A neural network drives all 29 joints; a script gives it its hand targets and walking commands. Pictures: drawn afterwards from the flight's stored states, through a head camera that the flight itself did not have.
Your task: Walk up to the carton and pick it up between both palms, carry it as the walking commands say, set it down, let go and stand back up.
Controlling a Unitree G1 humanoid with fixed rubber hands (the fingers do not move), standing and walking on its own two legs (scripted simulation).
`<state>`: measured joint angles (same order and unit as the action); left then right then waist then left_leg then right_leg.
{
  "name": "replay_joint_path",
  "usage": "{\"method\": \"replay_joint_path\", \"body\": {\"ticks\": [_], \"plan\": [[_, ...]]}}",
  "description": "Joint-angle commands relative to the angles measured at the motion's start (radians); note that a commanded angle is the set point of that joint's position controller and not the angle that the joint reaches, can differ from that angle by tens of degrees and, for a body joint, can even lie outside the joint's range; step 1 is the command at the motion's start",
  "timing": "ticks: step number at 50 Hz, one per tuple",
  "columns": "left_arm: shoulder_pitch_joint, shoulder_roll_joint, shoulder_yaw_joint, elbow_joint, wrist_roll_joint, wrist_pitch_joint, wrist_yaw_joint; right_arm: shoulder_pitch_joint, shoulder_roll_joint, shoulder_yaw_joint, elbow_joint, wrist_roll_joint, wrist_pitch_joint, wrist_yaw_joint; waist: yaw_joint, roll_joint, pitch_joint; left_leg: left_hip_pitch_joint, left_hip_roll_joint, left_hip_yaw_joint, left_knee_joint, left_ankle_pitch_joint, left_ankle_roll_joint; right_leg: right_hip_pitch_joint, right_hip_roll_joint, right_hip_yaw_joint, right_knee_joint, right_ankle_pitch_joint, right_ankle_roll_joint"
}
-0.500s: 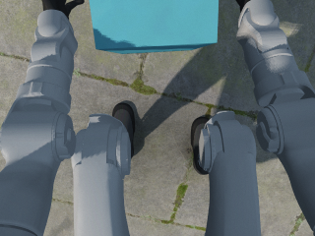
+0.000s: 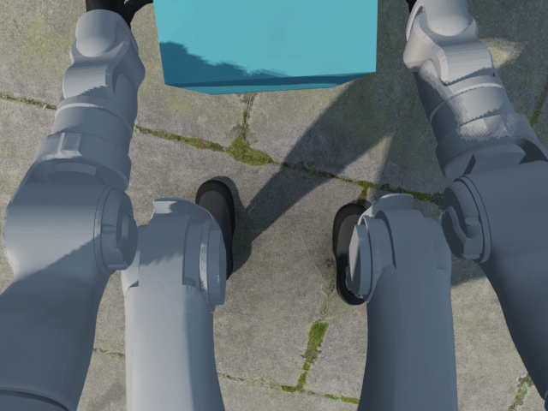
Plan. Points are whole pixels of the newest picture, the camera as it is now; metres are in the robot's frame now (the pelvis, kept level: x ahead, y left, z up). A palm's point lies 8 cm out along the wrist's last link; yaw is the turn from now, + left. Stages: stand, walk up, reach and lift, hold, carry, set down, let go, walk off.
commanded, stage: reach and lift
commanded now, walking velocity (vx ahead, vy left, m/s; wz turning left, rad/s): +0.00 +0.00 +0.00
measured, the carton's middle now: (268, 27) +0.52 +0.04 -0.25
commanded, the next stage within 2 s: none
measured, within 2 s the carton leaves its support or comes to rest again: leaves its support in 0.76 s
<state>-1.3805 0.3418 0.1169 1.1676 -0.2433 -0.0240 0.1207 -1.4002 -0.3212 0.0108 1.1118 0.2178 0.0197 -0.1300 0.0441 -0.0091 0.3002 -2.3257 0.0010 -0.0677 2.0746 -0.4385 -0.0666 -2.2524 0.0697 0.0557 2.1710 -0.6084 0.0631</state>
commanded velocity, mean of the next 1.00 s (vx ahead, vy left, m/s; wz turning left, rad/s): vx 0.00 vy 0.00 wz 0.00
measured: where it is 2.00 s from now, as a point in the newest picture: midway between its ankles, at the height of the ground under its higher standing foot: (284, 259)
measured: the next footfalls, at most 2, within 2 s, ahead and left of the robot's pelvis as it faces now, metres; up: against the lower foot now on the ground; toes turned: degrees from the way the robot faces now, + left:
none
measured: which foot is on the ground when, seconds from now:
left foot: down 0.00-1.00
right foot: down 0.00-1.00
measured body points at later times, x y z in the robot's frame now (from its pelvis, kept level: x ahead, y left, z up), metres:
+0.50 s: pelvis +0.00 +0.00 +0.00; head +0.37 +0.01 +0.25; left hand +0.54 +0.19 -0.18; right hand +0.55 -0.11 -0.19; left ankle +0.14 +0.14 -0.35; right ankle +0.10 -0.13 -0.35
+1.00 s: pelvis +0.01 +0.00 -0.01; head +0.36 +0.00 +0.27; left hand +0.54 +0.19 -0.17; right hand +0.55 -0.11 -0.19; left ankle +0.14 +0.14 -0.35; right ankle +0.10 -0.13 -0.35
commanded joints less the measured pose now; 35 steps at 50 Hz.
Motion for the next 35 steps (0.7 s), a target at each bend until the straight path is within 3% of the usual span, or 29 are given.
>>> {"method": "replay_joint_path", "body": {"ticks": [1, 8, 11, 18, 21, 26, 32, 35], "plan": [[-0.208, 0.065, 0.004, -0.082, 0.006, -0.021, 0.006, -0.24, -0.057, -0.01, -0.082, -0.009, -0.023, -0.005, 0.017, -0.012, -1.155, 0.734, -0.008, 0.12, -0.089, 0.23, 0.012, 0.439, -0.013, -0.093, -0.221, 0.235, -0.007], [-0.214, 0.001, -0.002, -0.074, 0.019, -0.026, 0.019, -0.244, -0.017, -0.017, -0.084, -0.04, -0.036, -0.016, 0.007, -0.013, -1.15, 0.75, -0.027, 0.119, -0.096, 0.244, 0.009, 0.442, 0.004, -0.098, -0.221, 0.242, -0.007], [-0.217, -0.037, -0.007, -0.07, 0.028, -0.029, 0.022, -0.252, 0.024, 0.001, -0.087, -0.04, -0.041, -0.014, 0.019, -0.022, -1.142, 0.755, -0.033, 0.119, -0.1, 0.247, 0.012, 0.44, 0.011, -0.099, -0.221, 0.24, -0.006], [-0.271, -0.175, -0.055, -0.084, 0.028, -0.035, -0.003, -0.297, 0.153, 0.038, -0.097, -0.037, -0.05, 0.009, 0.021, -0.021, -1.134, 0.746, -0.046, 0.121, -0.106, 0.241, 0.015, 0.44, 0.024, -0.098, -0.224, 0.239, -0.013], [-0.35, -0.348, -0.097, -0.09, 0.034, -0.023, -0.043, -0.367, 0.327, 0.071, -0.108, -0.043, -0.045, 0.046, 0.023, -0.023, -1.136, 0.735, -0.057, 0.122, -0.099, 0.236, 0.017, 0.43, 0.035, -0.098, -0.218, 0.239, -0.019], [-0.526, -0.735, -0.12, -0.148, 0.094, 0.027, -0.164, -0.496, 0.743, 0.084, -0.114, -0.108, -0.001, 0.165, 0.029, -0.044, -1.097, 0.672, -0.085, 0.139, -0.075, 0.202, 0.025, 0.386, 0.062, -0.106, -0.207, 0.217, -0.031], [-0.506, -0.902, -0.073, -0.164, 0.144, 0.087, -0.24, -0.494, 0.924, 0.043, -0.151, -0.171, 0.052, 0.235, 0.033, -0.077, -1.087, 0.641, -0.102, 0.158, -0.045, 0.218, 0.038, 0.365, 0.077, -0.128, -0.188, 0.225, -0.032], [-0.468, -0.957, -0.064, -0.161, 0.159, 0.108, -0.263, -0.496, 0.977, 0.053, -0.19, -0.173, 0.066, 0.254, 0.05, -0.08, -1.093, 0.625, -0.106, 0.164, -0.033, 0.249, 0.042, 0.357, 0.083, -0.129, -0.181, 0.253, -0.03]]}}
